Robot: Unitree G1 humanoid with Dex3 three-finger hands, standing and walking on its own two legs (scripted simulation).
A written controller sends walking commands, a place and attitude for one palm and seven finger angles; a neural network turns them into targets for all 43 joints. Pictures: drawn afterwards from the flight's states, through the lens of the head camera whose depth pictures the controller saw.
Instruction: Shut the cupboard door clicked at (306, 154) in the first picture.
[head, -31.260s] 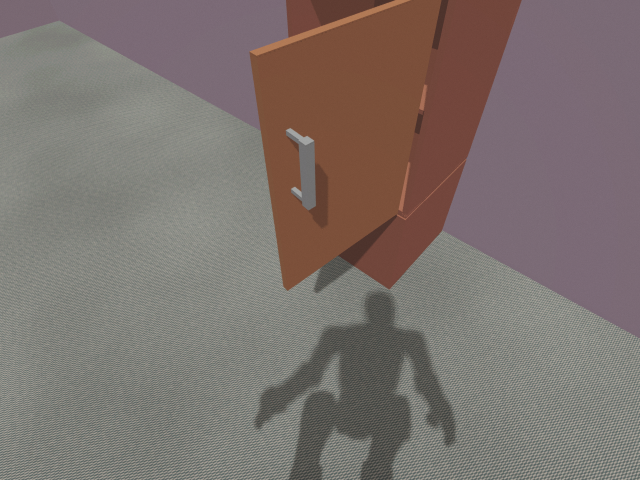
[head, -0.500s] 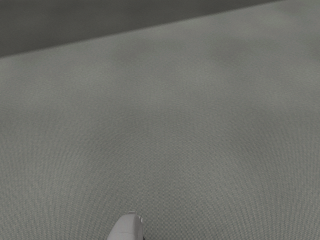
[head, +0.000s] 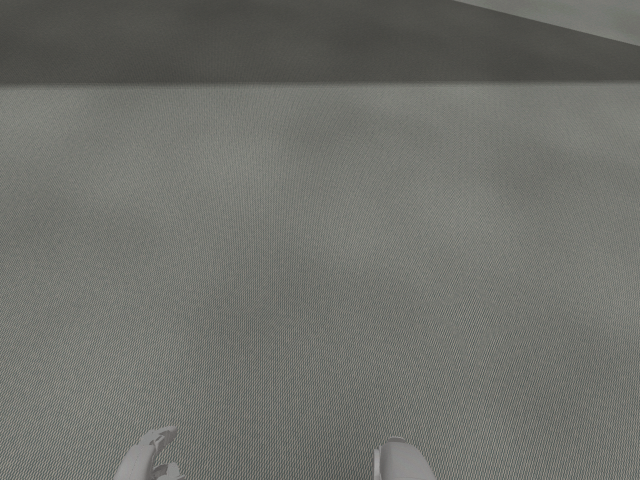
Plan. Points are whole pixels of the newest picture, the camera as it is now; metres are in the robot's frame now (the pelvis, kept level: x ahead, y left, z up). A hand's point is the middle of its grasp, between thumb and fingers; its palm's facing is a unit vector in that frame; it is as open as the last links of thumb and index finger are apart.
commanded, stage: turn to face it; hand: left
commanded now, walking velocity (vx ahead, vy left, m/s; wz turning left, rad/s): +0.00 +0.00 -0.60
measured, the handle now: out of the picture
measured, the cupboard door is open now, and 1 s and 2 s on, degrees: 62 62 62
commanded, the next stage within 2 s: none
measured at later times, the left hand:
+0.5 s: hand (214, 432) +0.20 +0.16 -0.17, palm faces -0.17 -0.96 -0.22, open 7.4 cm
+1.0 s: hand (250, 323) +0.37 +0.13 -0.16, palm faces -0.53 -0.82 -0.22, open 7.4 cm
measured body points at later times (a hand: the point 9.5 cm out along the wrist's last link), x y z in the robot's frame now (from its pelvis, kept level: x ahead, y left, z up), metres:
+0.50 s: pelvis +0.12 -0.02 -0.01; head +0.18 -0.03 +0.44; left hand +0.21 +0.21 -0.16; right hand +0.17 -0.29 -0.15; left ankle +0.16 +0.12 -0.69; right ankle +0.11 -0.13 -0.74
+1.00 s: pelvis +0.16 +0.01 +0.00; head +0.21 +0.00 +0.44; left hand +0.40 +0.17 -0.15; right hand +0.06 -0.23 -0.14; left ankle +0.19 +0.11 -0.74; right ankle +0.07 -0.10 -0.70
